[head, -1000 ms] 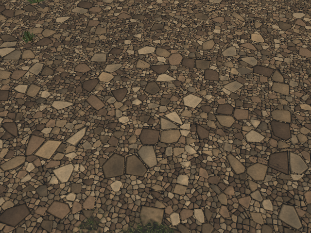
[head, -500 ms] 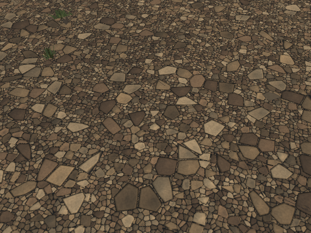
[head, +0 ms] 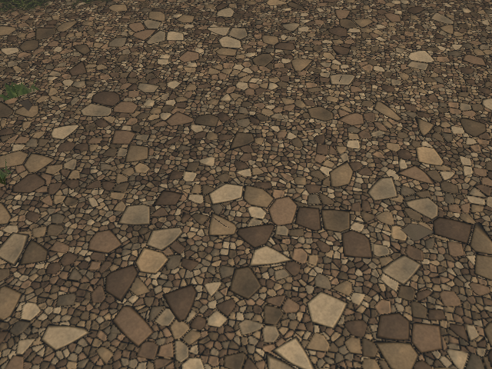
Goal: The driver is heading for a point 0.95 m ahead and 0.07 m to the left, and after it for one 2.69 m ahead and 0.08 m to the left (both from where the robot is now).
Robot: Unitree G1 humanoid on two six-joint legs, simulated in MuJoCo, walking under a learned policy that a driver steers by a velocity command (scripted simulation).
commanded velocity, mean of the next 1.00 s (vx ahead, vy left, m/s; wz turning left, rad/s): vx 0.90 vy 0.00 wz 0.27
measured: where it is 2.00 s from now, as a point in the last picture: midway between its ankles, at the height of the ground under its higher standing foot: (195, 206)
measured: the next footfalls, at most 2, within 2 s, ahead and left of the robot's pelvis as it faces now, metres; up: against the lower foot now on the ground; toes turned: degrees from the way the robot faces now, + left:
right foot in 0.22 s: +0.45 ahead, -0.14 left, +0.00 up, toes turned -2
left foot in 0.72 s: +0.90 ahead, +0.08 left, +0.00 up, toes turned +14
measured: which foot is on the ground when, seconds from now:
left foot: down 0.00-0.24, up 0.26-0.70, down 0.72-1.00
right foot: up 0.00-0.20, down 0.22-0.74, up 0.76-1.00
